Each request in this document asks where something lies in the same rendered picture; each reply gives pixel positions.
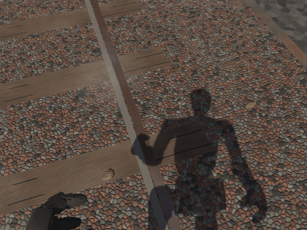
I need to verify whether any left robot hand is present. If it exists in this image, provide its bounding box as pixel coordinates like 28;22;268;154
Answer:
25;192;94;230

